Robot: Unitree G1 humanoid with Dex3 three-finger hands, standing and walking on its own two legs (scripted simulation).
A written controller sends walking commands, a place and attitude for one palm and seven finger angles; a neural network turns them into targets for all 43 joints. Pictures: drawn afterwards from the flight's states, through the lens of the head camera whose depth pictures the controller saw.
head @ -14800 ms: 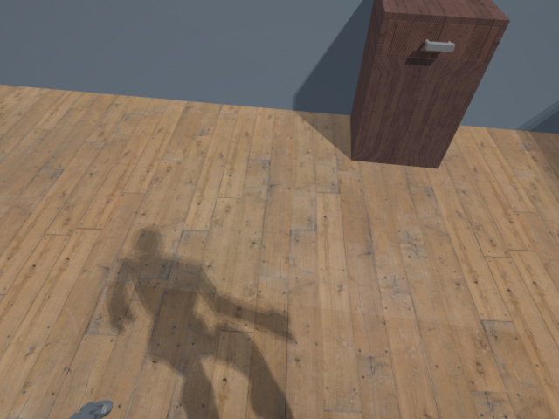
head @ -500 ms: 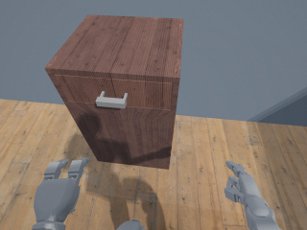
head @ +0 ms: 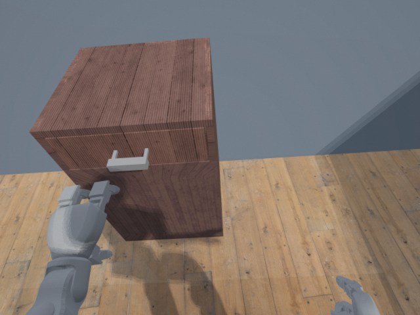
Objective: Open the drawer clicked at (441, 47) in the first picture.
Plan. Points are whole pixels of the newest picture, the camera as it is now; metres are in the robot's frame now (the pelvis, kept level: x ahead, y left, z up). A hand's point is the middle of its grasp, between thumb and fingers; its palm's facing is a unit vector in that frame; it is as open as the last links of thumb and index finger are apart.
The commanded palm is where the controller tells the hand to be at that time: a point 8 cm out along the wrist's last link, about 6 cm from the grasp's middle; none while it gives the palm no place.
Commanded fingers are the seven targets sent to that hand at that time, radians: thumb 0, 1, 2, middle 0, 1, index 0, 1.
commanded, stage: raise the hand with hooked fingers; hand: left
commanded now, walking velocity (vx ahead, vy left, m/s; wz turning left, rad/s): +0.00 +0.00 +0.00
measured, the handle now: (129, 158) +0.51 +0.29 -0.07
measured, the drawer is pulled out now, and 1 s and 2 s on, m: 0.00 0.00 0.00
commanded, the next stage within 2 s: move the hooked fingers above the handle in 0.84 s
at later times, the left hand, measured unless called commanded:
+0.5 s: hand (67, 184) +0.31 +0.29 +0.10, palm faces +0.09 -0.06 -0.99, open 13.8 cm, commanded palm +0.28 +0.28 +0.15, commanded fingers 0.00 -0.50 0.30 -0.30 -1.20 -0.30 -1.20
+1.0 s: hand (69, 194) +0.30 +0.28 +0.09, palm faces +0.07 -0.08 -0.99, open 13.8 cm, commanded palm +0.28 +0.29 +0.15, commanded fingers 0.00 -0.50 0.30 -0.30 -1.20 -0.30 -1.20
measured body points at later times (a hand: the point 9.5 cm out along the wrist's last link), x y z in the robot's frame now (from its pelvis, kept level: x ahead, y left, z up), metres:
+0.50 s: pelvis +0.00 +0.04 +0.02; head +0.01 +0.01 +0.47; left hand +0.30 +0.29 +0.16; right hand +0.21 -0.16 -0.08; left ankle +0.00 +0.13 -0.71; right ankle -0.02 -0.08 -0.71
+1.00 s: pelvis -0.01 +0.04 +0.02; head +0.01 +0.00 +0.47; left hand +0.29 +0.28 +0.15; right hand +0.18 -0.19 -0.10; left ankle +0.00 +0.13 -0.71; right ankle -0.02 -0.08 -0.71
